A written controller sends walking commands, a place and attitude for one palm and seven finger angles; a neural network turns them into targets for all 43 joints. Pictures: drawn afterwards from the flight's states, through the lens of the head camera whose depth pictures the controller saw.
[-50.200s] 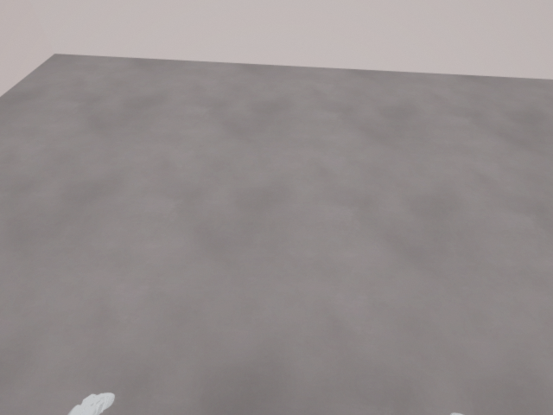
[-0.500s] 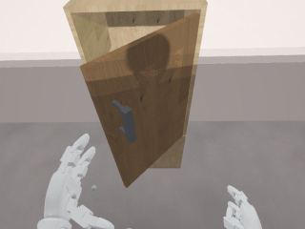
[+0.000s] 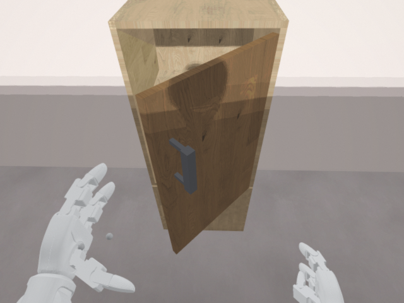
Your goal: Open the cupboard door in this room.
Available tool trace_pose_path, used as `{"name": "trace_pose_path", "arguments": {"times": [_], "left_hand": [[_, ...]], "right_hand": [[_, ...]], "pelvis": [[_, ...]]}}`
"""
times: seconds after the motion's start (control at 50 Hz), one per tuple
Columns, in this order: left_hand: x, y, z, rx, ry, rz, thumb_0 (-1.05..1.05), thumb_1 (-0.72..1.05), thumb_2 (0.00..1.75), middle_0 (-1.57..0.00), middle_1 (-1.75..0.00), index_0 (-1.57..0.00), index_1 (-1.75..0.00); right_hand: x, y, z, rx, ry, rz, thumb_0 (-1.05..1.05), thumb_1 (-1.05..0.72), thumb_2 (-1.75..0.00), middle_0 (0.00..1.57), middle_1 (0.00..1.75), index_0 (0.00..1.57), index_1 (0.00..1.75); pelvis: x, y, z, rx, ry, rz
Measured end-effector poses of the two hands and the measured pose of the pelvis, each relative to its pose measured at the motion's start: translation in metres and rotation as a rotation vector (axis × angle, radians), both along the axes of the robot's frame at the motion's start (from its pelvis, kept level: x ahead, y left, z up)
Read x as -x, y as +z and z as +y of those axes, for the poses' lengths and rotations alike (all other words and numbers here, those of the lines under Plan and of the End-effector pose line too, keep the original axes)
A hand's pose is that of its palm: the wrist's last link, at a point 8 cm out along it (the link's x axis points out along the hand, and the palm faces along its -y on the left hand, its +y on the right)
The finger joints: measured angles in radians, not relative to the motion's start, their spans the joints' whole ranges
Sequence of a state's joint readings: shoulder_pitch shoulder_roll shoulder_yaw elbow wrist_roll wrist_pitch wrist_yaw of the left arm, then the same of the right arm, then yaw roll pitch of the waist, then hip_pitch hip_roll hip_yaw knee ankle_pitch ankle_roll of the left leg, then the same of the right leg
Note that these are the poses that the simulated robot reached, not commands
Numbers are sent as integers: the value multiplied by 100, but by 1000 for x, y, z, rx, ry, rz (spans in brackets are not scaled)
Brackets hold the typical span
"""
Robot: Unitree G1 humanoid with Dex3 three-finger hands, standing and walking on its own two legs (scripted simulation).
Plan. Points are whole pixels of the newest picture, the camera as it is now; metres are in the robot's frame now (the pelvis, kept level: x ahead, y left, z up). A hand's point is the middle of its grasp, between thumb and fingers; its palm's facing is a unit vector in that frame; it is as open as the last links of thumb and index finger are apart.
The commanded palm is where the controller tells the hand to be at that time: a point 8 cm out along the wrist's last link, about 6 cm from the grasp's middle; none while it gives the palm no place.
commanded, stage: draw the hand back to the body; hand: left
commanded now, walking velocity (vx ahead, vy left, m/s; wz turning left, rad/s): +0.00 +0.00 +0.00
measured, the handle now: (182, 166) +0.36 +0.08 +0.10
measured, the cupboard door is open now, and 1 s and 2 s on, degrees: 46 46 46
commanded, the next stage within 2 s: step back with the hand held close in 1.08 s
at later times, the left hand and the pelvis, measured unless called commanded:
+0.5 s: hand (60, 201) +0.22 +0.24 +0.17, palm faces +0.32 -0.87 -0.37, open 11.5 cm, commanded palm +0.17 +0.29 +0.19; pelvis +0.02 +0.02 +0.03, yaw -2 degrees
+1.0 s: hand (54, 191) +0.23 +0.24 +0.18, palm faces +0.41 -0.83 -0.38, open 7.5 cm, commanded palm +0.18 +0.29 +0.20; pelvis +0.03 -0.01 +0.04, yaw -2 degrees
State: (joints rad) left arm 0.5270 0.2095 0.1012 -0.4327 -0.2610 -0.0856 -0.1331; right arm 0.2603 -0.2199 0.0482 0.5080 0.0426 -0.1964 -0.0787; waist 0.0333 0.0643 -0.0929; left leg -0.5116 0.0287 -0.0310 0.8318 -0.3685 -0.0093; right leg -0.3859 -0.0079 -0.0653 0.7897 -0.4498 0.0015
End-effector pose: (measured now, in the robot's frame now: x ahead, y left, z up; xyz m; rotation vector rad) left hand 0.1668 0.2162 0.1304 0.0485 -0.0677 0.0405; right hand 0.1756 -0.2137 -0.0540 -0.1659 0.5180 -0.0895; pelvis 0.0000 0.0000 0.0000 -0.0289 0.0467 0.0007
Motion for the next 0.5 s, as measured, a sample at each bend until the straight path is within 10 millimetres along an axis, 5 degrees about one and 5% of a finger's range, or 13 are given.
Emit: {"name": "trace_pose_path", "arguments": {"times": [0.24,0.5], "left_hand": [[-2,23,35,-246,202,36,-1,-19,43,-16,-30,-16,-30],[-17,56,63,-348,293,-21,0,25,62,-18,-30,-18,-30]], "right_hand": [[-8,14,18,30,2,48,2,-90,-89,21,30,20,30],[-13,14,15,36,-12,118,2,-90,-89,21,30,20,30]], "pelvis": [[-8,20,11,-6,-18,-54],[-23,33,16,-20,-37,-82]]}}
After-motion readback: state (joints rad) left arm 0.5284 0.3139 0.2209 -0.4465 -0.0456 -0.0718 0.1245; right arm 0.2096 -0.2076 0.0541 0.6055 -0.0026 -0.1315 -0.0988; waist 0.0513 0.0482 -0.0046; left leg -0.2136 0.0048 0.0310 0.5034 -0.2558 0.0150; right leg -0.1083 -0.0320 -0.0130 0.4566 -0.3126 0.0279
